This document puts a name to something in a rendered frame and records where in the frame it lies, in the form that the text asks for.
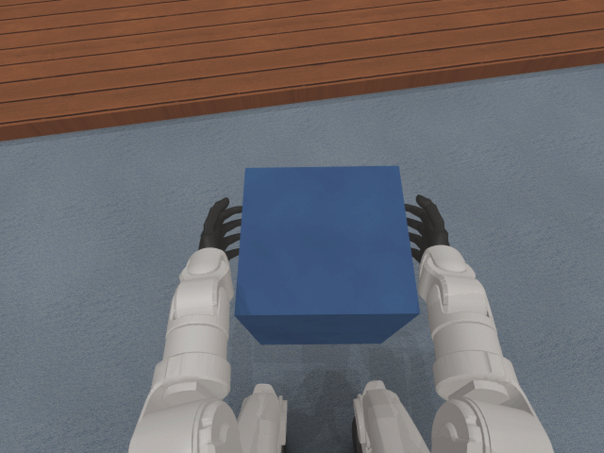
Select robot right thigh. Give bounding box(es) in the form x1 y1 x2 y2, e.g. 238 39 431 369
353 389 430 453

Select carton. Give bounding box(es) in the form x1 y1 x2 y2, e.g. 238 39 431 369
234 166 420 344

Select robot left forearm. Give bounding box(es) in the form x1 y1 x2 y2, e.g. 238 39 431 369
128 247 234 453

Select robot thigh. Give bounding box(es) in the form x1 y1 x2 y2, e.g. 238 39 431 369
237 393 287 453
353 389 430 453

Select robot left thigh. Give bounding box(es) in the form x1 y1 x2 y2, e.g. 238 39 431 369
237 393 287 453

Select left robot hand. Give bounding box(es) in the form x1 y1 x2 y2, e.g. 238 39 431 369
198 197 243 261

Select robot right forearm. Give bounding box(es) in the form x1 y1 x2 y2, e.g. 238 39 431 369
418 245 554 453

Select right robot upper arm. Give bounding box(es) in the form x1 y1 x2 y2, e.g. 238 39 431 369
431 396 553 453

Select right robot hand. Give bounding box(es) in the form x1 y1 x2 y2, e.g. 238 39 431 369
405 194 450 263

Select left robot upper arm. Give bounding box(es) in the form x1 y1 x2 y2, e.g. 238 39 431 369
129 398 243 453

